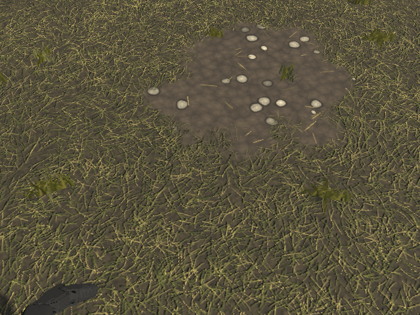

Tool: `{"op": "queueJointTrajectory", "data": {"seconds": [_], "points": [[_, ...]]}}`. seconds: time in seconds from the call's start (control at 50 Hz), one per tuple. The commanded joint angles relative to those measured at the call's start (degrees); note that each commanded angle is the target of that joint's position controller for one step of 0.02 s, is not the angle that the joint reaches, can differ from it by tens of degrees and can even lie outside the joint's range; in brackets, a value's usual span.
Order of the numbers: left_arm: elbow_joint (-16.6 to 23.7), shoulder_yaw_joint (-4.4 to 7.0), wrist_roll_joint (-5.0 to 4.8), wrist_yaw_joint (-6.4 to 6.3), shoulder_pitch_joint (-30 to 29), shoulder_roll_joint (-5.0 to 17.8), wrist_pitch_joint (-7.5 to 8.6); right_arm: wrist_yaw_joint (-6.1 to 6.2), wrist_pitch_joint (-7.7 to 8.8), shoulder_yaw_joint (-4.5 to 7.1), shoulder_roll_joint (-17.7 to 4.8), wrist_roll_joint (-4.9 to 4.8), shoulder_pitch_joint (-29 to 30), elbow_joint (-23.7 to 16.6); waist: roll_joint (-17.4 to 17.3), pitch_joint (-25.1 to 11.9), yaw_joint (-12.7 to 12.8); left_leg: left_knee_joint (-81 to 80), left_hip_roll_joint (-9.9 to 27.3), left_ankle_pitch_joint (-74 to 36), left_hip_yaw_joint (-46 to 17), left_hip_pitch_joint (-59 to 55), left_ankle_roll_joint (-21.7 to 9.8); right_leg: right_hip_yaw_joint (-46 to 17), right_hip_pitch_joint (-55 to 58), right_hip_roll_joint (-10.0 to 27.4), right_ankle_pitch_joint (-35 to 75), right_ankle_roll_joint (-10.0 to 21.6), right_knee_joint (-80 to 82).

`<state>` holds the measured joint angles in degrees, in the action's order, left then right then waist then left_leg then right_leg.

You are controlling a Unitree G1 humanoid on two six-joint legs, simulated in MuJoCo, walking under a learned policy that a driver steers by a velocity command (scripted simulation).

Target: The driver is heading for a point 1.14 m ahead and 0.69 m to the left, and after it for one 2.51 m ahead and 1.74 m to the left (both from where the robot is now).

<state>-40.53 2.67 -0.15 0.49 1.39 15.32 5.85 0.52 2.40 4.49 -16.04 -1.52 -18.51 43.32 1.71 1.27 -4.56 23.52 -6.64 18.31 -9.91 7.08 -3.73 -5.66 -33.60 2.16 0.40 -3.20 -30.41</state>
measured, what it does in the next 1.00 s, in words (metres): walks ahead, turning left: right foot, then left foot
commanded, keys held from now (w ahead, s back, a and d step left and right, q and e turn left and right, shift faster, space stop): w+q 1.00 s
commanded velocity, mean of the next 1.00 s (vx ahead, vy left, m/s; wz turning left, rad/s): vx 0.50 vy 0.00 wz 0.59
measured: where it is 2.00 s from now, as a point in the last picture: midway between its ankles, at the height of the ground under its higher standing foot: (42, 200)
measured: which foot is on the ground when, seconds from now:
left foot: down 0.00-0.08, up 0.10-0.58, down 0.60-1.00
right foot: up 0.00-0.04, down 0.06-0.60, up 0.62-1.00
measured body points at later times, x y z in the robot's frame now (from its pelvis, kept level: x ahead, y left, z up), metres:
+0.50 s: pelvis +0.26 +0.00 +0.00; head +0.29 +0.01 +0.45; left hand +0.19 +0.28 -0.12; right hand +0.54 -0.17 -0.08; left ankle +0.37 +0.19 -0.70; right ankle +0.18 -0.14 -0.74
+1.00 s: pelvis +0.51 +0.13 +0.00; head +0.53 +0.16 +0.45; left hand +0.58 +0.46 -0.08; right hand +0.72 -0.09 -0.10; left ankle +0.39 +0.17 -0.74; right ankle +0.75 +0.10 -0.71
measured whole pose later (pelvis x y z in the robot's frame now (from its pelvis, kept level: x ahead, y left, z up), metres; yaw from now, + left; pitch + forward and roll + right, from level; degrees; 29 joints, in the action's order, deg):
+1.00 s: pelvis +0.51 +0.13 +0.00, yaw +35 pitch +2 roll +0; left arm -39.3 2.0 0.0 1.4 0.8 16.4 5.6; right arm 0.7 2.1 4.2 -16.7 -1.4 -20.5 40.3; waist 2.4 1.3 -4.9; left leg 24.1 -6.4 18.5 -10.0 7.0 -4.0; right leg -5.6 -33.8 1.9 1.3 -3.0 -31.3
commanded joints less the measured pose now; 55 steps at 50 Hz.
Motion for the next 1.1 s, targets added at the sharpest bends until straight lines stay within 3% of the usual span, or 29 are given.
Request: {"op": "queueJointTrajectory", "data": {"seconds": [0.02, 0.06, 0.08, 0.1, 0.12, 0.14, 0.16, 0.18, 0.24, 0.32, 0.42, 0.5, 0.54, 0.56, 0.58, 0.6, 0.62, 0.64, 0.66, 0.68, 0.7, 0.74, 0.8, 0.88, 0.96, 1.02, 1.06, 1.08, 1.1], "points": [[4.5, 2.37, -0.46, 0.46, -1.7, 7.3, 1.79, 0.55, 0.10, 2.25, -8.5, 0.10, -0.5, -3.1, -9.1, -2.8, 2.5, -0.4, 13.9, -13.0, -13.5, 1.9, -7.1, 1.3, 9.6, -2.1, -3.3, 2.0, 2.7], [2.4, 3.75, 0.41, 0.05, 8.3, 9.8, 2.47, 0.40, 0.23, 1.21, -5.5, 0.53, 1.1, -4.3, -8.3, -8.1, 7.9, 10.7, 10.0, -15.8, -11.3, 5.0, -4.1, 0.3, 24.9, 0.7, -4.0, 5.7, 4.8], [1.7, 4.56, 1.07, -0.45, 17.3, 13.2, 2.42, 0.29, 0.44, -0.08, -2.1, 1.60, 0.0, -5.5, -0.5, -16.3, 10.9, 27.5, 5.6, -4.7, -5.3, 12.7, -1.7, -10.5, 39.8, 11.2, -7.4, 9.2, 4.5], [-0.6, 5.37, 1.34, -0.03, 20.8, 16.6, 1.61, 0.24, 0.90, -0.63, -0.8, -0.67, -7.4, -7.2, 21.2, -21.0, 6.7, 44.6, 0.4, 16.4, 0.2, 32.5, 1.0, -39.0, 53.4, 22.7, -22.9, 18.5, 11.2], [1.2, 4.03, 0.27, 0.19, 17.9, 10.6, 1.40, 0.42, 0.84, 0.47, -7.2, -1.10, -6.9, -5.3, 11.8, -15.3, 8.0, 51.4, 5.1, 13.7, -1.7, 38.4, 1.8, -39.7, 49.6, 22.0, -33.4, 17.2, 13.7], [1.7, 3.19, 0.17, -0.13, 15.9, 7.6, 0.90, 0.30, 0.48, 1.12, -9.4, -0.54, -0.8, -6.1, 6.1, -9.0, 9.4, 53.1, 7.0, 8.3, 0.1, 39.5, 2.1, -29.6, 43.3, 19.4, -31.0, 14.6, 13.6], [1.8, 2.72, 0.69, -0.13, 13.4, 6.9, 0.54, 0.29, 0.18, 1.12, -8.6, 0.09, 2.0, -6.6, 1.7, -5.1, 8.3, 51.7, 8.8, 4.4, 1.5, 37.4, 2.5, -22.1, 36.2, 16.9, -22.8, 13.4, 14.5], [1.3, 2.36, 0.82, -0.21, 11.7, 5.8, 0.35, 0.16, 0.12, 1.35, -8.0, 0.66, 3.6, -7.3, 1.8, -2.7, 7.3, 48.8, 10.5, 1.8, 1.5, 36.4, 2.6, -17.0, 31.8, 14.8, -16.9, 13.1, 15.6], [0.1, 2.26, 0.58, -0.27, 11.3, 5.3, 0.81, -0.57, -0.73, 1.04, -4.9, -0.29, 2.7, -7.9, 4.7, -1.3, 5.6, 44.8, 12.7, -0.9, 3.5, 32.8, 3.0, -7.1, 26.6, 12.1, -9.2, 13.1, 19.3], [-1.8, 3.26, 0.62, -0.46, 12.5, 8.1, 0.95, -0.74, -1.18, 0.52, -3.6, 0.22, 6.5, -9.7, 2.3, -0.6, 5.9, 36.8, 13.7, -7.4, 3.8, 36.5, 4.4, 0.0, 28.7, 13.4, -0.6, 14.5, 21.3], [-3.5, 3.60, 0.19, -0.93, 13.9, 9.9, -0.11, -2.37, -0.39, -0.30, -2.1, 0.21, 14.2, -11.3, 1.8, 1.3, 8.7, 21.5, 12.7, -19.0, 8.2, 33.5, 3.6, 9.6, 30.9, 11.9, 3.2, 12.2, 21.2], [-5.0, 4.17, -0.91, -0.91, 16.2, 11.8, -1.29, -3.64, -0.40, -0.29, -2.5, -0.04, 18.7, -13.6, 2.2, 3.3, 9.4, 14.8, 11.2, -15.2, 11.5, 31.9, 1.4, 12.9, 36.2, 14.0, 8.1, 10.9, 19.0], [-5.1, 4.66, -1.48, -1.15, 15.6, 13.5, -1.96, -3.90, -0.65, 0.62, -4.3, 0.29, 16.8, -13.9, 3.7, 1.3, 7.1, 13.2, 8.1, -9.3, 14.4, 26.4, -1.0, 15.2, 38.3, 14.3, 25.5, 9.7, 12.9], [-5.0, 4.94, -1.77, -1.38, 15.3, 14.5, -2.36, -3.81, -0.88, 1.51, -5.8, 0.43, 13.1, -13.2, 4.6, -1.4, 4.6, 12.7, 5.8, -6.8, 16.0, 20.8, -2.4, 16.4, 38.5, 14.0, 35.1, 9.1, 6.5], [-4.8, 4.84, -2.05, -1.61, 14.3, 14.4, -2.77, -3.49, -1.04, 3.00, -8.1, 0.32, 4.7, -11.1, 3.7, -5.6, -0.4, 9.0, 3.2, -9.5, 17.0, 9.4, -4.4, 18.2, 35.7, 12.4, 38.6, 7.7, -4.3], [-4.2, 4.03, -1.23, -1.89, 14.9, 12.5, -2.60, -2.47, -1.51, 4.98, -12.0, 0.17, -5.7, -8.3, 0.3, -10.8, -5.1, 7.6, 4.6, -11.7, 11.5, -8.3, -7.0, 18.5, 23.7, 10.3, 27.6, 5.4, -20.0], [-0.9, 1.28, 1.72, -1.22, 19.1, 3.8, -1.52, -1.62, -1.33, 5.85, -18.9, -0.38, -5.3, -8.1, -16.6, -13.8, 1.1, 5.0, 20.1, -7.4, -18.3, -27.0, -15.8, 16.6, -2.8, 0.3, -27.3, 1.8, -41.1], [0.5, 1.03, 0.01, -0.45, 15.8, 6.5, 0.83, -2.00, -0.20, 4.70, -16.6, 0.10, -7.0, -10.4, -13.7, -24.6, -1.5, -4.8, 26.3, 3.3, -39.6, -31.9, -21.8, 1.9, -10.8, -3.7, -35.6, 1.9, -50.6], [2.2, 2.01, -2.32, 0.09, 9.7, 10.2, 2.01, -2.29, 0.63, 3.54, -12.6, 0.61, -5.6, -9.4, -9.1, -17.2, -3.0, -6.4, 24.6, 1.2, -31.7, -28.0, -18.3, 0.1, -16.0, -0.6, -29.8, 2.9, -50.4], [2.6, 1.57, -2.06, 0.03, 8.6, 9.5, 2.65, -2.25, 1.05, 2.94, -10.8, 0.37, -2.7, -9.3, -6.3, -11.4, -0.8, -6.4, 22.2, -2.9, -24.3, -19.7, -16.2, 0.6, -14.8, 1.7, -24.8, 3.7, -45.5], [1.8, 1.69, -0.48, -0.40, 8.7, 9.4, 2.73, -2.15, 1.11, 2.31, -9.1, 0.46, 1.6, -9.8, -2.9, -7.8, 1.9, -6.7, 19.8, -8.8, -19.0, -11.1, -14.4, 0.6, -10.9, 3.6, -21.7, 3.4, -40.5], [1.3, 2.35, 0.64, -0.36, 10.5, 10.2, 1.43, -1.79, 1.17, 1.55, -7.5, 1.38, 5.8, -11.1, -4.3, -5.5, 5.4, -8.9, 17.4, -17.6, -14.0, -1.0, -13.9, 0.4, -3.8, 4.9, -18.8, 2.4, -35.3], [1.8, 1.68, 1.27, -0.48, 9.1, 7.6, -0.05, -0.80, 1.48, 1.85, -8.8, 1.06, 5.0, -9.9, -3.5, -3.5, 5.9, -10.3, 15.5, -24.0, -8.9, 5.9, -14.1, 2.3, -1.9, 4.0, -14.9, 0.0, -27.4], [4.0, 0.42, 1.03, 0.01, 0.1, 4.8, -0.06, 0.27, 0.92, 2.17, -9.9, 0.47, 1.8, -8.1, -5.2, -1.4, 2.5, -9.5, 11.4, -17.8, -4.7, 9.5, -10.4, 3.0, 1.8, 0.7, 0.9, -1.0, -9.6], [5.7, 0.81, -0.10, 0.85, -4.9, 6.3, 0.60, 0.41, 0.43, 2.27, -10.1, -0.08, -2.0, -6.1, -6.4, -1.0, 0.5, -6.2, 12.7, -11.7, -9.2, 6.7, -8.9, 1.7, 5.4, -1.6, 3.6, -0.1, -1.1], [5.7, 1.86, -0.33, 1.15, -3.0, 8.2, 1.22, 0.59, -0.09, 2.23, -9.6, 0.01, -2.1, -5.7, -8.6, -1.4, 2.0, -1.0, 14.2, -11.1, -14.2, 2.5, -7.6, 1.0, 8.4, -2.1, -3.4, 1.9, 1.7], [3.9, 3.13, 0.09, 0.67, 5.2, 9.8, 1.72, 0.51, -0.29, 1.45, -7.2, 0.27, -1.1, -6.2, -8.9, -5.0, 6.4, 7.0, 10.9, -14.5, -13.2, 4.0, -5.0, 1.8, 20.8, -1.3, -4.4, 4.8, 4.8], [3.3, 4.02, 1.12, 0.19, 13.5, 12.7, 1.95, 0.31, -0.06, 0.17, -3.7, 0.95, -1.0, -7.2, -3.6, -12.4, 10.0, 22.1, 7.5, -9.2, -8.7, 10.2, -2.7, -6.5, 34.9, 7.7, -6.3, 8.5, 3.8], [1.2, 5.20, 1.75, 0.28, 19.3, 17.3, 1.15, 0.36, 0.38, -0.80, -1.0, -0.67, -8.6, -8.7, 15.6, -20.1, 7.2, 41.0, -0.1, 14.2, -0.5, 30.2, 1.5, -32.7, 53.4, 20.7, -19.4, 18.1, 9.1]]}}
